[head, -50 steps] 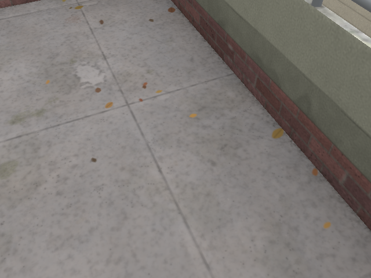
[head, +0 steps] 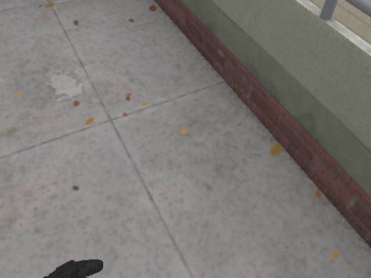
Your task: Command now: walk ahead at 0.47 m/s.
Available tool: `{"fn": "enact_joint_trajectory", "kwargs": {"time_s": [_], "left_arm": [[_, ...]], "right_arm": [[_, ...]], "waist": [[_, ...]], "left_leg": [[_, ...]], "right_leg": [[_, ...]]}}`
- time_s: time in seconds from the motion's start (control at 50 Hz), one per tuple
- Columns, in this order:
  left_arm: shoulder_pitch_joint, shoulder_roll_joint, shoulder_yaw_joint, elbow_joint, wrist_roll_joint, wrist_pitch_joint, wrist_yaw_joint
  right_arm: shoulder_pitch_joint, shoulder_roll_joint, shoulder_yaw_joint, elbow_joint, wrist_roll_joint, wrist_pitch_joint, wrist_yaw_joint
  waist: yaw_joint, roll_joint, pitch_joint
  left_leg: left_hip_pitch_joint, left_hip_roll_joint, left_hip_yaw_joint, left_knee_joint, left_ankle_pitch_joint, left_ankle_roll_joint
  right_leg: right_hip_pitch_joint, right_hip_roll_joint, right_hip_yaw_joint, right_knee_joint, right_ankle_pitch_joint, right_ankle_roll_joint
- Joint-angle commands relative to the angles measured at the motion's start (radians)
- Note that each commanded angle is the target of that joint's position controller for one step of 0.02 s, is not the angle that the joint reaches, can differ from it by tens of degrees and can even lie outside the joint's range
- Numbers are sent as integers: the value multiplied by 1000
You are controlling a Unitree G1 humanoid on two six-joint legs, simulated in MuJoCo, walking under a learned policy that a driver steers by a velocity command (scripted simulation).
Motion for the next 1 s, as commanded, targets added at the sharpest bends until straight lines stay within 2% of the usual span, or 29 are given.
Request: {"fn": "enact_joint_trajectory", "kwargs": {"time_s": [0.02,0.04,0.06,0.08,0.1,0.12,0.14,0.16,0.18,0.2,0.24,0.26,0.3,0.38,0.44,0.52,0.58,0.6,0.62,0.64,0.66,0.68,0.7,0.72,0.74,0.78,0.86,0.96,1.0], "left_arm": [[-71,97,22,-79,1,-19,-9],[-12,133,36,-72,1,-23,-7],[141,170,57,-29,-1,-23,-1],[314,218,79,27,1,-16,10],[488,293,92,68,15,-5,26],[479,264,73,73,34,-14,16],[379,189,50,62,30,-22,13],[278,136,32,42,32,-29,15],[195,105,18,33,37,-45,6],[159,77,10,45,45,-57,1],[159,69,2,72,64,-61,2],[162,90,4,79,68,-61,9],[162,141,11,79,73,-56,32],[171,181,18,60,59,-25,74],[201,210,27,57,46,0,89],[229,231,39,43,26,42,94],[210,244,47,19,10,64,100],[246,221,43,21,15,64,96],[202,165,23,-28,48,56,88],[173,114,7,-94,54,29,69],[105,161,18,-93,23,0,45],[87,186,24,-96,1,-19,31],[103,195,31,-72,12,-25,31],[107,209,39,-64,31,-25,38],[109,206,42,-64,38,-23,40],[100,179,39,-67,43,-26,42],[22,135,19,-89,35,-32,43],[-23,164,19,-118,18,-51,28],[11,185,26,-113,12,-63,19]], "right_arm": [[-2,-211,-46,-36,10,5,-10],[-8,-213,-50,-34,3,8,-14],[-38,-222,-53,-38,1,16,-13],[-66,-213,-50,-57,-4,16,-10],[-57,-142,-29,-81,-28,7,0],[64,-11,2,-75,15,-21,16],[-34,-113,-25,-86,49,-46,18],[-117,-151,-35,-117,62,-48,15],[-144,-150,-40,-120,47,-37,1],[-139,-153,-55,-117,26,-16,-12],[-81,-117,-58,-111,29,24,-18],[-89,-110,-59,-122,29,36,-20],[-158,-134,-65,-171,16,50,-22],[-259,-137,-61,-231,1,57,-2],[-358,-133,-53,-280,1,64,14],[-419,-159,-61,-345,3,75,39],[-356,-175,-76,-360,9,76,51],[-261,-230,-103,-338,9,74,41],[-151,-350,-142,-320,10,74,20],[-112,-399,-142,-329,-3,62,25],[-92,-320,-118,-342,-13,47,33],[-155,-277,-106,-358,-4,34,29],[-227,-257,-98,-378,8,32,25],[-276,-236,-89,-391,13,32,21],[-294,-224,-83,-400,5,30,15],[-274,-242,-89,-405,-3,23,5],[-211,-274,-102,-404,7,20,-4],[-172,-275,-104,-404,11,32,2],[-173,-266,-100,-411,12,41,1]], "waist": [[81,150,69],[124,177,7],[201,200,-78],[276,190,-170],[283,-25,-314],[189,-258,-451],[199,-136,-309],[166,-65,-173],[113,56,-110],[76,63,-92],[35,-10,-69],[25,-27,-49],[17,-28,-31],[42,-22,-62],[85,-18,-62],[107,-42,-63],[58,-44,-100],[25,26,-156],[5,223,-203],[37,351,-278],[-12,207,-284],[11,166,-206],[51,83,-143],[76,81,-98],[93,101,-89],[91,106,-95],[52,132,-82],[24,168,-66],[45,184,-68]], "left_leg": [[-80,279,-38,92,914,136],[-55,281,-40,189,1060,116],[-77,257,-16,361,1146,95],[-244,215,-5,588,1020,57],[-516,102,6,949,450,36],[-819,-62,-139,1283,-197,6],[-899,-8,-228,1385,-173,26],[-904,45,-180,1381,-95,35],[-832,103,-159,1321,-30,31],[-758,135,-156,1254,-14,31],[-666,152,-159,1183,-11,32],[-674,145,-150,1163,-2,24],[-746,146,-147,1082,71,-2],[-767,149,-91,834,259,-29],[-763,133,-48,685,295,-30],[-782,97,-5,584,146,-5],[-645,38,42,424,136,58],[-475,23,-5,349,224,105],[-276,202,-297,337,421,201],[-20,370,-757,229,206,400],[-3,363,-768,168,10,373],[-79,330,-665,152,-100,318],[-200,291,-576,136,-128,271],[-311,260,-512,111,-101,244],[-384,226,-468,92,-64,231],[-422,184,-404,93,54,229],[-424,165,-371,108,95,221],[-437,169,-424,159,42,206],[-428,172,-473,191,25,197]], "right_leg": [[110,55,-27,-65,-18,-43],[210,82,-29,-60,-41,-58],[388,114,-43,-80,-46,-81],[666,72,8,-79,-41,-110],[965,-152,306,-68,-138,-160],[1137,-359,843,-309,-378,-323],[983,-322,792,-386,-345,-271],[794,-304,573,-377,-181,-228],[612,-274,411,-386,44,-197],[497,-233,291,-392,160,-168],[375,-193,161,-422,246,-151],[340,-190,118,-435,304,-161],[338,-195,55,-447,380,-176],[414,-173,-54,-429,370,-156],[497,-187,-80,-403,330,-148],[628,-242,-67,-294,321,-122],[636,-246,-85,-132,323,-63],[570,-188,-120,35,229,-15],[327,-92,-171,347,-69,45],[-88,106,-36,583,-652,85],[-198,73,133,676,-610,63],[-241,35,146,651,-499,34],[-197,-3,144,583,-413,31],[-133,-26,141,480,-344,38],[-55,-30,134,420,-292,45],[4,-1,110,316,-210,68],[59,37,117,55,-100,97],[155,65,121,-90,-101,98],[227,72,129,-137,-135,81]]}}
